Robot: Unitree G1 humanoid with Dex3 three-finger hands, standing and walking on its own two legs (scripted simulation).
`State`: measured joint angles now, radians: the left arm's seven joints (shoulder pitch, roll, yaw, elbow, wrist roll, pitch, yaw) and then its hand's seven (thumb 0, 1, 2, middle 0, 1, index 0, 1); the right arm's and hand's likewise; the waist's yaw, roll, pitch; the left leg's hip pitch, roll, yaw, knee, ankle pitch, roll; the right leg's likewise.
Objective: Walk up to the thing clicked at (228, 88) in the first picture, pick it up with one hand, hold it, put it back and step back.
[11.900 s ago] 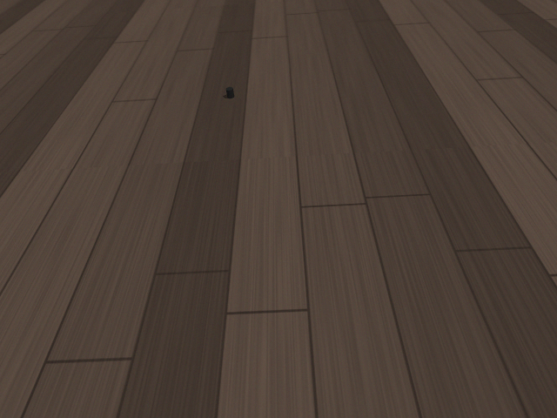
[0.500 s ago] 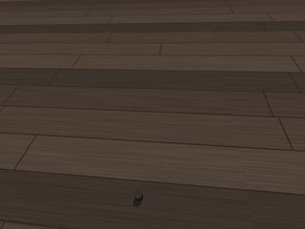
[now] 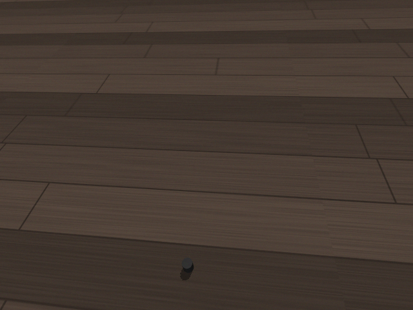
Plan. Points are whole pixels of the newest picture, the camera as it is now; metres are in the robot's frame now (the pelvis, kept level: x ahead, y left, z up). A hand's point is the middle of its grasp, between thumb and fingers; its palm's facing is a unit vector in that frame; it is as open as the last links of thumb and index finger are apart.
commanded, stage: stand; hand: left
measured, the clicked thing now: (187, 265) +0.46 +0.18 -0.75
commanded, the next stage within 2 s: walk up in 0.04 s
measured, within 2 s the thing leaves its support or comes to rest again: neither
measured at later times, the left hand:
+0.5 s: hand out of the picture +0.08 +0.14 -0.17, palm faces -0.03 -0.94 -0.33, open 7.4 cm
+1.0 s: hand out of the picture +0.12 +0.23 -0.16, palm faces +0.06 -0.89 -0.46, open 7.4 cm
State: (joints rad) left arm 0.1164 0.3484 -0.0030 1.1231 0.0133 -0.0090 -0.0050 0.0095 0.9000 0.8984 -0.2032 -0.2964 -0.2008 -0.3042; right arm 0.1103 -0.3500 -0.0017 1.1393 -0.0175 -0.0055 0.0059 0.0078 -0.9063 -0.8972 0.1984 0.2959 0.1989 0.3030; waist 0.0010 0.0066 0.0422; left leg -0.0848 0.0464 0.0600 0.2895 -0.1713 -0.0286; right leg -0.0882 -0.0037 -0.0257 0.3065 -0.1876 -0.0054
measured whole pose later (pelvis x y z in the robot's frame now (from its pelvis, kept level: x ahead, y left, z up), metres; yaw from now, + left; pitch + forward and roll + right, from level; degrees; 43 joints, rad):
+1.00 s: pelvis +0.04 -0.07 -0.03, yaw +4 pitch -2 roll +0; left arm 0.15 0.43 0.05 0.92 0.00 0.00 0.04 0.01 0.90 0.90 -0.20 -0.30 -0.20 -0.30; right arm 0.15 -0.38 -0.05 0.84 -0.02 0.02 0.01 0.01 -0.90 -0.90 0.20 0.30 0.20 0.30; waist 0.01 0.01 0.15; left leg -0.29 -0.03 0.02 0.65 -0.32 0.06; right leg -0.34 -0.01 0.00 0.80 -0.48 -0.01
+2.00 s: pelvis +0.04 -0.08 +0.00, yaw +3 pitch -3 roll +0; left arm 0.11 0.35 0.01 1.16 0.01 -0.01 -0.01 0.01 0.90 0.90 -0.20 -0.30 -0.20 -0.30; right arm 0.07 -0.35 -0.01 1.12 -0.01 0.00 0.02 0.01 -0.91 -0.90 0.20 0.30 0.20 0.30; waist 0.02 0.01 0.05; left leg -0.11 -0.01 0.01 0.31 -0.15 0.02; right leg -0.12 -0.01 -0.01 0.31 -0.14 0.01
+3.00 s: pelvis +0.06 -0.09 +0.00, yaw +3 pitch -2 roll +0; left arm 0.11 0.35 -0.01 1.13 0.01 -0.01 -0.01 0.01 0.90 0.90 -0.20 -0.30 -0.20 -0.30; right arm 0.10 -0.35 0.00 1.14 -0.01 -0.01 0.00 0.01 -0.91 -0.90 0.20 0.30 0.20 0.30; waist 0.00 0.01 0.04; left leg -0.09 0.01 0.01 0.29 -0.18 -0.01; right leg -0.10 0.01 -0.02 0.30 -0.18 -0.02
